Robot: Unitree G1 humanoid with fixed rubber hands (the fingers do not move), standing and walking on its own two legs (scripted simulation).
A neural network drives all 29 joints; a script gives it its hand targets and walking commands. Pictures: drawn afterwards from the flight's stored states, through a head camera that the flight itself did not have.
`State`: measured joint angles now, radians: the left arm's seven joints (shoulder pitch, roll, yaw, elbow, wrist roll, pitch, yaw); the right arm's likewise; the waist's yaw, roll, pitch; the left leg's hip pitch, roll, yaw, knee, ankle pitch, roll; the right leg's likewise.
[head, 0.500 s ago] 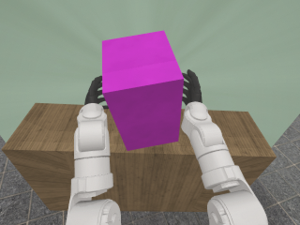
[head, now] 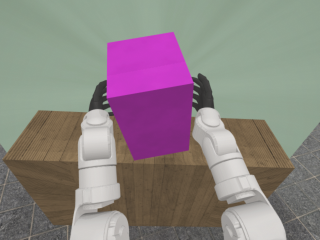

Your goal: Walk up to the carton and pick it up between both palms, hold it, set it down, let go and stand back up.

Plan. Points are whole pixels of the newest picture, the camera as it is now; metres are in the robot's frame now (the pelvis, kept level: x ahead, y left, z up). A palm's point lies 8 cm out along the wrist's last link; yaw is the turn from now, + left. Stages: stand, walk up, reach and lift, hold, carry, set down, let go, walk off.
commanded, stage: hold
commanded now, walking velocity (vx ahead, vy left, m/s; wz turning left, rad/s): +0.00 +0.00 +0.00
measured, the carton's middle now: (152, 101) +0.43 +0.02 +0.17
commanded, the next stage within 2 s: none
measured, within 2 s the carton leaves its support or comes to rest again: neither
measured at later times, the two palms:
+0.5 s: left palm (102, 112) +0.36 +0.13 +0.19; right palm (207, 109) +0.37 -0.11 +0.20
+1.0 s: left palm (98, 114) +0.36 +0.14 +0.18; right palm (203, 107) +0.37 -0.10 +0.20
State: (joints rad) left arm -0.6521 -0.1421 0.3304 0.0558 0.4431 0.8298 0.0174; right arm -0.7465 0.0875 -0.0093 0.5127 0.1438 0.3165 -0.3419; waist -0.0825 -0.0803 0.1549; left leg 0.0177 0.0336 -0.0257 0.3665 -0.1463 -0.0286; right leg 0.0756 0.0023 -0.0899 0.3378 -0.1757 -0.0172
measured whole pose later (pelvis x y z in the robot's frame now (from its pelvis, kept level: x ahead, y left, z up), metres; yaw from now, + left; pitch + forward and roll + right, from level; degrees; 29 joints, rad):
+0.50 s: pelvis +0.00 +0.00 +0.00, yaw +0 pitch -14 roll -1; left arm -0.64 -0.15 0.31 0.04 0.43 0.83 0.03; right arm -0.73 0.07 0.00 0.50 0.16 0.31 -0.34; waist -0.09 -0.07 0.16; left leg 0.01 0.03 -0.02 0.38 -0.15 -0.02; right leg 0.07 0.00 -0.08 0.34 -0.18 -0.01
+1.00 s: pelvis +0.00 +0.00 +0.00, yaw +1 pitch -14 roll -1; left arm -0.64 -0.14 0.32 0.04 0.43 0.83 0.02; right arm -0.74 0.09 -0.02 0.49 0.14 0.31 -0.34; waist -0.09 -0.08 0.16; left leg 0.01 0.03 -0.03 0.38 -0.15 -0.03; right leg 0.08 0.00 -0.10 0.34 -0.18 -0.02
